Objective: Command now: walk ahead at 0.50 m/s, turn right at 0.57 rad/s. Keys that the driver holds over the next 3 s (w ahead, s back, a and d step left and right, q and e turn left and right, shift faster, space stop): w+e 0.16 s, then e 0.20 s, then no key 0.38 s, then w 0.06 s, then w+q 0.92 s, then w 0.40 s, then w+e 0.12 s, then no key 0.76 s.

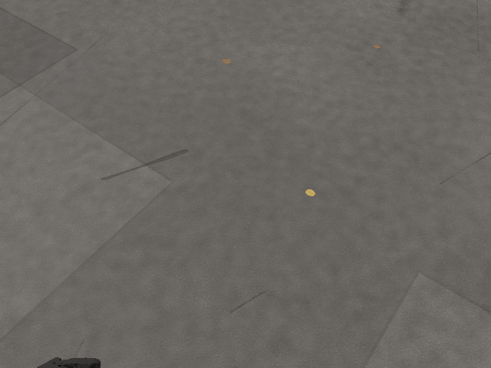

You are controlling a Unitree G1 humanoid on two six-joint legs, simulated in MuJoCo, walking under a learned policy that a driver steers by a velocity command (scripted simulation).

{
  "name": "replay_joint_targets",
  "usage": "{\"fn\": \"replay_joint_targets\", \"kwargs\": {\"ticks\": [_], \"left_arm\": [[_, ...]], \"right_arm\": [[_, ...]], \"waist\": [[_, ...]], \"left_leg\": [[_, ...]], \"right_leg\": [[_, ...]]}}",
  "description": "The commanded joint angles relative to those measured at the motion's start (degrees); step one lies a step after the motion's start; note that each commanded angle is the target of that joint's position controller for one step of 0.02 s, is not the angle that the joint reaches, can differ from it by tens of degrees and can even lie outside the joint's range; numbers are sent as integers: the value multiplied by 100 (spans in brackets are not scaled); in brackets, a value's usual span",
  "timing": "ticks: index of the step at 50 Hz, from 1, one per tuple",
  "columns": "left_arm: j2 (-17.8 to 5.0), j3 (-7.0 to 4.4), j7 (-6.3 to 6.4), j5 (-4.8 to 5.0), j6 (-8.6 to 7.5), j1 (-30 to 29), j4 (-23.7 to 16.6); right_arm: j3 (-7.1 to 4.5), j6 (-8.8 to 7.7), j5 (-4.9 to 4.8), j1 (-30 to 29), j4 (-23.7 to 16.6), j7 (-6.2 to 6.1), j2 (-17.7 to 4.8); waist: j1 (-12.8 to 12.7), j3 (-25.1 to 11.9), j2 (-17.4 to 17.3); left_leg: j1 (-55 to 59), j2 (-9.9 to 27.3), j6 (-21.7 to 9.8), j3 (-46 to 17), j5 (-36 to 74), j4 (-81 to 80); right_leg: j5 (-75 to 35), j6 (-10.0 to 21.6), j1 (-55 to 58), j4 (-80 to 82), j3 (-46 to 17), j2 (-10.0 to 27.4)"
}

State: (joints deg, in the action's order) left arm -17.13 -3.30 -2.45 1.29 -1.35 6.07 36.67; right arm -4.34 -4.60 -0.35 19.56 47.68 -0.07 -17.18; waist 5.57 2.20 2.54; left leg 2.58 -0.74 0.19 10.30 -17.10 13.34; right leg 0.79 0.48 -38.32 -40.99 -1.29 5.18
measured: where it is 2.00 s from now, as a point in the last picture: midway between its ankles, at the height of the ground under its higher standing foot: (237, 230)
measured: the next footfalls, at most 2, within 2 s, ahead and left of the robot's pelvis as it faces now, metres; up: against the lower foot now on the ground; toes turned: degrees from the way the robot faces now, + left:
right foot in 0.10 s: +0.24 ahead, -0.13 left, +0.00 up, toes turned -6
left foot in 0.56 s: +0.46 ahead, +0.02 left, +0.00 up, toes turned -21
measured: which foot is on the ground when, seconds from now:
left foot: down 0.00-0.10, up 0.12-0.54, down 0.56-0.88, up 0.90-1.00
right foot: up 0.00-0.08, down 0.10-0.58, up 0.60-0.84, down 0.86-1.00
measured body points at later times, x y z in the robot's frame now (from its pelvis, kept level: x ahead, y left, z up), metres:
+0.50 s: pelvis +0.25 -0.05 +0.00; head +0.29 -0.07 +0.45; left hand +0.43 +0.21 -0.10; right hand +0.38 -0.34 -0.09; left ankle +0.43 +0.05 -0.71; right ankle +0.20 -0.12 -0.74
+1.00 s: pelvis +0.36 -0.06 +0.00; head +0.36 -0.08 +0.45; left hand +0.47 +0.20 -0.11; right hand +0.42 -0.36 -0.11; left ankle +0.42 +0.05 -0.70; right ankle +0.26 -0.17 -0.74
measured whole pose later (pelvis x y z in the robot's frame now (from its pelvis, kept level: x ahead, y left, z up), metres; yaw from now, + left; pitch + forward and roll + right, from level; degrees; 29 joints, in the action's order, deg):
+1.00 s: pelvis +0.36 -0.06 +0.00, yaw -16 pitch +1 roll +1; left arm -14.9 -3.2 1.9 -0.5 -2.2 20.8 47.3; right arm -2.8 -1.7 -1.8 11.2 44.9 0.5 -16.7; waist -2.2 -1.2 -1.2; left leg -26.8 -2.1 -1.8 -2.4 -20.9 48.8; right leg 18.9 -0.3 -7.1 -24.7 -0.2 1.7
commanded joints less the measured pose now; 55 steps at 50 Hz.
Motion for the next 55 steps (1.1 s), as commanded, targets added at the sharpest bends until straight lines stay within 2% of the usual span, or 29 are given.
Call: {"fn": "replay_joint_targets", "kwargs": {"ticks": [1,3,5,6,7,8,9,10,11,13,17,20,23,27,28,29,30,31,34,36,38,40,42,43,45,46,47,51,55], "left_arm": [[-258,-36,-102,5,-70,-568,-627],[-446,-134,-116,-28,-35,-367,-672],[-910,-415,-41,-17,20,1059,-338],[-1384,-589,89,17,94,1947,-147],[-1888,-598,90,47,20,1627,-260],[-1342,-456,63,23,-60,1793,-372],[-1129,-370,51,-50,-134,1518,-337],[-1031,-336,59,-53,-168,1134,-369],[-905,-302,77,-83,-165,766,-439],[-817,-269,129,-171,-150,467,-516],[-1010,-333,289,-103,-74,556,-314],[-922,-307,402,-36,75,656,-193],[-852,-262,430,-65,131,884,-29],[-674,-170,417,-90,117,730,52],[-511,-118,408,-137,84,841,50],[-337,-57,395,-237,20,1358,57],[-351,-23,410,-172,45,1783,203],[-689,-86,416,-156,137,1606,210],[-735,-175,470,-104,460,1037,238],[-437,-101,461,-96,503,1090,350],[-249,-45,440,-124,443,1148,496],[-294,-74,395,-144,394,1310,651],[-333,-84,389,-235,323,1254,643],[-419,-93,407,-268,255,1340,631],[-958,-254,423,-248,114,1886,851],[-1133,-313,422,-233,20,1658,804],[-911,-261,457,-267,-103,1551,769],[-556,-194,463,-111,-307,1562,858],[-782,-267,396,-105,-261,1539,915]], "right_arm": [[-244,-7,-93,-228,-294,-29,-1048],[-295,70,-132,-226,-281,-62,-1228],[-276,143,-154,-279,-314,-113,-1230],[-145,112,22,-118,-418,-124,-923],[103,-41,183,364,-760,-28,-207],[6,-218,-20,-316,-777,50,-767],[-37,-302,-188,-803,-963,75,-935],[-10,-333,-102,-834,-934,24,-853],[-42,-306,52,-778,-863,-28,-884],[-69,-137,121,-579,-815,-52,-876],[45,55,169,-784,-867,-107,-510],[117,65,117,-1237,-917,-32,-395],[117,46,74,-1600,-989,62,-448],[18,-51,163,-1371,-972,93,-621],[-3,-102,244,-1291,-994,63,-761],[-26,-100,366,-1240,-1076,17,-1046],[27,-4,370,-1004,-948,10,-715],[140,57,185,-874,-872,48,-346],[149,190,108,-1355,-868,91,-468],[139,277,156,-1746,-880,85,-487],[128,346,145,-1610,-792,55,-485],[71,406,31,-1524,-735,4,-679],[80,443,-26,-1388,-681,-28,-678],[107,435,-47,-1481,-719,-28,-570],[174,310,-101,-1998,-1006,-26,-221],[143,220,-156,-2087,-1075,-2,-297],[50,161,-174,-1997,-1036,12,-492],[66,66,-143,-1798,-912,162,-243],[166,165,-115,-2108,-1121,342,-81]], "waist": [[-156,241,-552],[-387,-33,-735],[-1210,-833,-651],[-1502,-1386,86],[-752,-2002,1358],[-1270,-2297,595],[-1231,-1381,407],[-939,-907,-88],[-699,-653,-196],[-398,-621,-99],[-381,-650,8],[-588,-819,216],[-791,-807,286],[-543,-668,384],[-539,-803,129],[-817,-1257,-692],[-753,-1694,-1514],[-626,-1627,-1334],[-629,-864,-846],[-773,-577,-1078],[-689,-751,-1198],[-748,-793,-1260],[-777,-565,-1214],[-865,-424,-1025],[-1095,-18,526],[-1119,377,1147],[-1069,543,977],[-1018,299,393],[-1115,256,537]], "left_leg": [[-7,1655,-770,-371,2853,-190],[216,1655,-646,-140,4703,547],[-361,1407,-395,154,5510,2535],[-1857,1139,-142,168,3326,4362],[-4194,-60,137,-581,-1700,6170],[-4731,87,42,-1606,-1625,6595],[-5025,268,-33,-1531,-1087,6430],[-4745,483,-22,-1503,-656,5994],[-4348,627,67,-1474,-480,5604],[-3668,680,222,-1466,-381,5298],[-3390,353,507,-1274,404,4138],[-2991,125,504,-1247,1541,2956],[-2824,72,414,-1353,1859,2305],[-2327,102,-15,-1357,1875,1269],[-1664,468,-221,-1623,3396,1015],[-522,1353,-761,-2413,5565,1380],[78,2117,-1658,-3408,5850,1337],[-67,2289,-1830,-3895,4772,1099],[-980,1737,-1321,-3361,1941,612],[-1717,1243,-1017,-2690,1171,366],[-1802,988,-969,-2332,453,300],[-2063,903,-886,-2257,-1121,151],[-2514,820,-687,-2447,-2058,33],[-2842,726,-551,-2425,-2128,244],[-3666,-226,-50,-1110,-1189,2034],[-4133,-187,-65,-1015,-763,3020],[-4546,32,-162,-1403,-824,3669],[-5166,308,-226,-1532,-45,3708],[-3888,329,-24,-877,585,2835]], "right_leg": [[189,219,124,406,243,-102],[796,454,732,488,574,-454],[655,832,2817,891,724,-914],[568,1189,4613,955,-558,-140],[1841,2252,6135,1685,-3940,1220],[2373,2182,6173,2299,-4458,1345],[1413,1941,5462,2373,-3614,1206],[175,1772,4595,2288,-2876,944],[-1060,1654,3862,2232,-2293,753],[-2351,1635,2997,2305,-1796,561],[-3094,1499,2335,2207,-1160,166],[-2440,1150,2324,2029,-979,-80],[-1822,1054,2630,1843,-1297,99],[-1381,860,3001,1083,-1761,155],[-941,621,2825,689,-1645,-186],[700,330,2191,-42,-1314,-674],[3178,-40,1628,-882,-968,-1015],[3988,-271,1371,-1370,-938,-823],[3352,-547,1176,-1741,-782,-522],[2990,-569,1803,-736,-463,-445],[2378,-502,2380,142,-189,-516],[1533,-314,2954,955,199,-696],[1879,-64,3214,1155,295,-717],[2236,159,3337,1390,3,-430],[4252,887,3149,2657,-1563,589],[4403,1201,3104,3321,-2541,1358],[3817,1255,3318,3345,-2643,1500],[1364,842,4527,3118,-1274,1208],[790,711,3734,3159,-154,912]]}}
Over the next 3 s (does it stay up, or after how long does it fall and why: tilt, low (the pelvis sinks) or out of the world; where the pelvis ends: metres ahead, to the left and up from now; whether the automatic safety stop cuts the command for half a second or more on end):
stays up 1.16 0.05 -0.01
